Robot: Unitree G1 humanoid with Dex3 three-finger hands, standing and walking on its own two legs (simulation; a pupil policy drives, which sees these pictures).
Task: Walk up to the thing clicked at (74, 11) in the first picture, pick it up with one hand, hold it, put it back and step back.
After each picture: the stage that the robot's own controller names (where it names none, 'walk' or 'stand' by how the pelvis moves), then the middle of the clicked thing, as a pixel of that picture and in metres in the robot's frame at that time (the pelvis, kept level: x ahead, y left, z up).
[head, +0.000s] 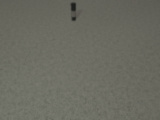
stand; (73, 11) +1.95 +0.18 -0.66
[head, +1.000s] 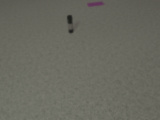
walk; (70, 24) +1.80 +0.33 -0.65
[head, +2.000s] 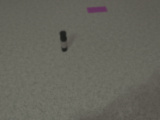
walk; (63, 41) +1.22 +0.30 -0.64
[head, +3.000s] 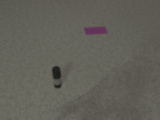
walk; (57, 77) +0.77 +0.23 -0.63
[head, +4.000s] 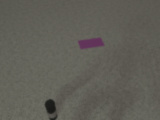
walk; (51, 110) +0.48 +0.21 -0.64
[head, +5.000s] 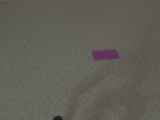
stand; out of the picture +0.39 +0.18 -0.65
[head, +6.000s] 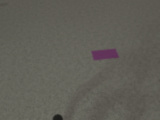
stand; out of the picture +0.40 +0.19 -0.66
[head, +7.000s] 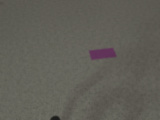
stand; out of the picture +0.38 +0.20 -0.66
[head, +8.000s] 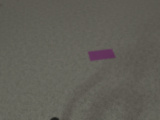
stand; out of the picture +0.38 +0.21 -0.66
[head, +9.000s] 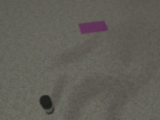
go down; (47, 105) +0.40 +0.22 -0.59
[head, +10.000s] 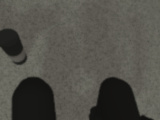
go down; (14, 50) +0.44 +0.27 -0.24
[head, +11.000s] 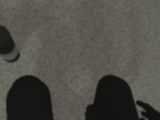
close in; (6, 47) +0.43 +0.28 -0.23
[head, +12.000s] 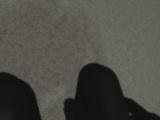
close; out of the picture +0.42 +0.31 -0.15
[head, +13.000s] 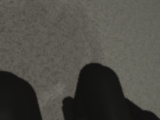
lift; out of the picture +0.40 +0.31 -0.16
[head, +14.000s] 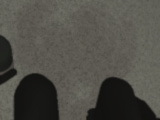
lift; out of the picture +0.33 +0.28 -0.05
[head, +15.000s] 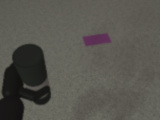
hold; (36, 80) +0.32 +0.16 +0.08
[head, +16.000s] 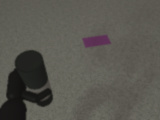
hold; (38, 83) +0.32 +0.17 +0.04
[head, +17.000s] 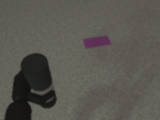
crouch; (42, 85) +0.32 +0.15 +0.03
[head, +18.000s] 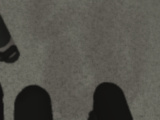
crouch; (0, 41) +0.45 +0.25 -0.05
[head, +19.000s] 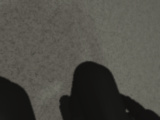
lower; out of the picture +0.42 +0.33 -0.16
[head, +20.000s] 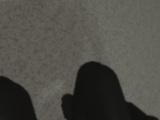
lower; out of the picture +0.42 +0.33 -0.16
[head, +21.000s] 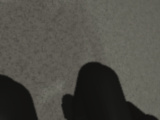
lower; out of the picture +0.41 +0.32 -0.16
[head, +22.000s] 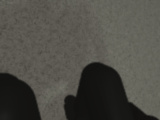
lower; out of the picture +0.40 +0.32 -0.16
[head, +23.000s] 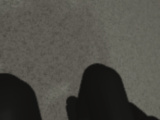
draw back; out of the picture +0.40 +0.29 -0.16
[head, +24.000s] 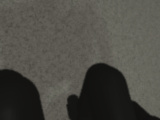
stand; out of the picture +0.39 +0.29 -0.16
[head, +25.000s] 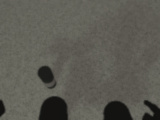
walk; (48, 78) +0.42 +0.21 -0.41
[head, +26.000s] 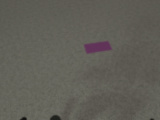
stand; out of the picture +0.37 +0.18 -0.60
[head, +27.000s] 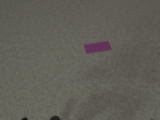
stand; out of the picture +0.37 +0.18 -0.60
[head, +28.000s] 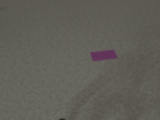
stand; out of the picture +0.39 +0.16 -0.65
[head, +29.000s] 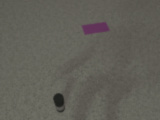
walk; (59, 103) +0.44 +0.15 -0.64
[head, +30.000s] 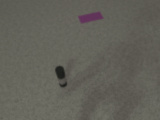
walk; (61, 77) +0.69 +0.23 -0.63
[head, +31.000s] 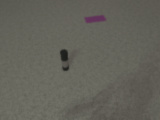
stand; (64, 60) +0.99 +0.21 -0.64
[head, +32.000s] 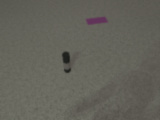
stand; (66, 62) +0.98 +0.20 -0.66
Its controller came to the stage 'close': yes
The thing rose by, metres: 0.67
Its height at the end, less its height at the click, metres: +0.00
